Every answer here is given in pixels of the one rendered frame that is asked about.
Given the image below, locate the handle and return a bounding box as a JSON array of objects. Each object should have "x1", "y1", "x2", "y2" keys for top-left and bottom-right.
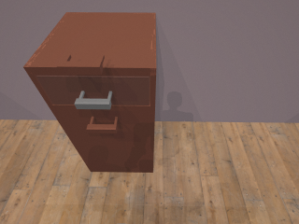
[
  {"x1": 56, "y1": 61, "x2": 104, "y2": 75},
  {"x1": 86, "y1": 124, "x2": 118, "y2": 133},
  {"x1": 74, "y1": 91, "x2": 112, "y2": 110}
]

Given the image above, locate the cabinet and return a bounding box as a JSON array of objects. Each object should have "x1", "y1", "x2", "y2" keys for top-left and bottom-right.
[{"x1": 23, "y1": 12, "x2": 157, "y2": 173}]

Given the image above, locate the drawer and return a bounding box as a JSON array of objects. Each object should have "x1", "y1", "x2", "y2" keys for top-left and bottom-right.
[{"x1": 36, "y1": 75, "x2": 150, "y2": 105}]

